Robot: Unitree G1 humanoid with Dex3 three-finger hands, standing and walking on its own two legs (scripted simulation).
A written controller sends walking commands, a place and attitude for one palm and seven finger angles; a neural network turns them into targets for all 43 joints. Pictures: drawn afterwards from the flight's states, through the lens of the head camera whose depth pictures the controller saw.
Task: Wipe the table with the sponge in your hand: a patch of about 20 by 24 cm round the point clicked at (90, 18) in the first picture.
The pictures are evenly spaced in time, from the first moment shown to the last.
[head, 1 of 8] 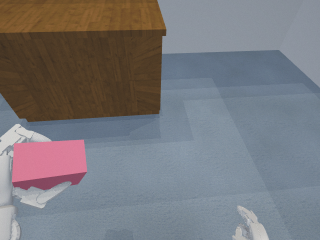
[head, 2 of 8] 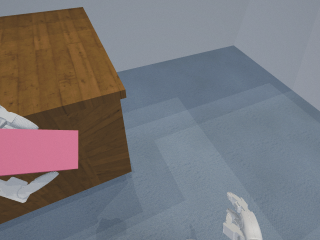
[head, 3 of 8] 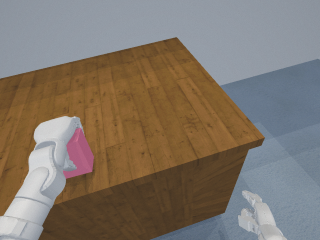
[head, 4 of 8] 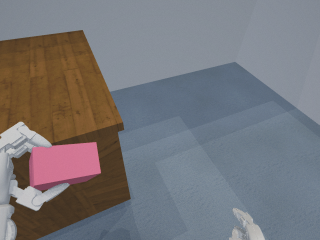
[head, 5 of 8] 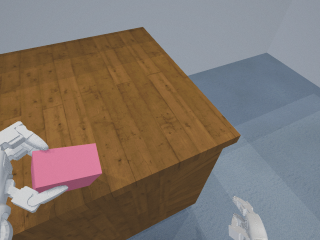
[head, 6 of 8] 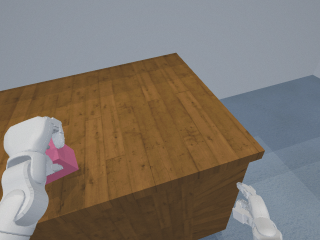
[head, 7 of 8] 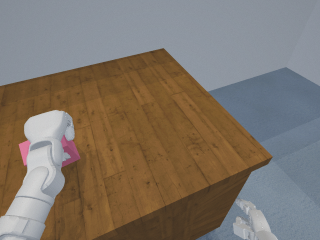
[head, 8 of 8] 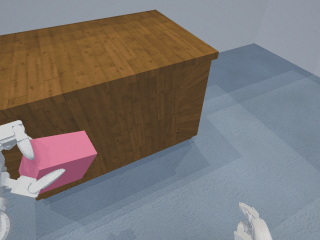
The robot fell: no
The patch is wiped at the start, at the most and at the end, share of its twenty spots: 0.00 1.00 1.00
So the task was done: yes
